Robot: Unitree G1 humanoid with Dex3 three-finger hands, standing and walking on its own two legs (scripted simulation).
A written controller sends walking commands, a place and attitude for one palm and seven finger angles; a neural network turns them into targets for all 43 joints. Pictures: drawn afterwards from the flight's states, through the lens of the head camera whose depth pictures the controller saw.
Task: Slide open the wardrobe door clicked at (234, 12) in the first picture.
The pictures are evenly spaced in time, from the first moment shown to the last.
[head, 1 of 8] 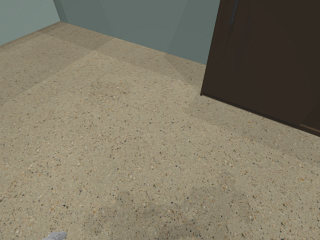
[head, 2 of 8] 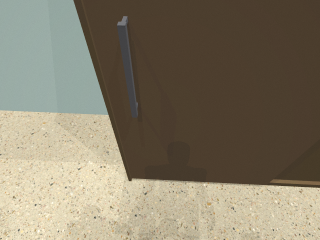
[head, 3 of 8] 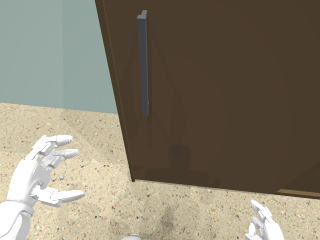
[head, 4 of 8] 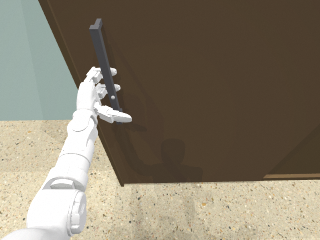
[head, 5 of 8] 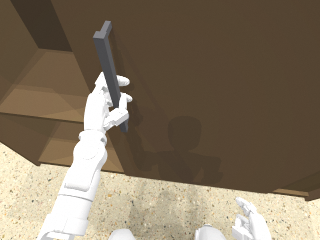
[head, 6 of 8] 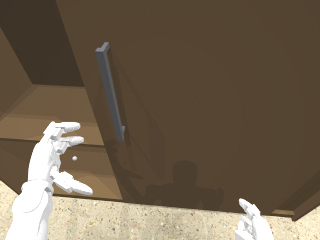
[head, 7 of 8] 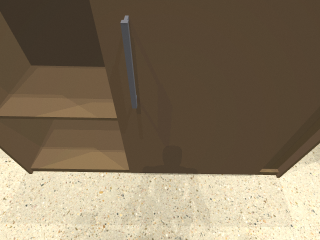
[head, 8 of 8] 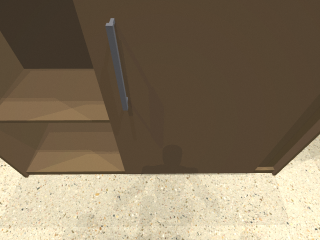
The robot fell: no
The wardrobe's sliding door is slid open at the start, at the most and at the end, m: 0.00 0.67 0.67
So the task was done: yes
